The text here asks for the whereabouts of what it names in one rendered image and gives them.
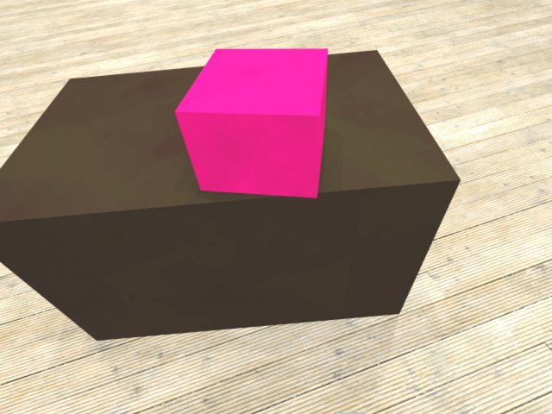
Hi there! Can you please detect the pedestal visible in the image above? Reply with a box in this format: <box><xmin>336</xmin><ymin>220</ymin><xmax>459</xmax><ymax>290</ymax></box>
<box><xmin>0</xmin><ymin>50</ymin><xmax>461</xmax><ymax>341</ymax></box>

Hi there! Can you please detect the carton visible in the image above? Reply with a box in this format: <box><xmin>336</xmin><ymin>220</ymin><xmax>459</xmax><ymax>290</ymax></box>
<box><xmin>175</xmin><ymin>48</ymin><xmax>328</xmax><ymax>198</ymax></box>

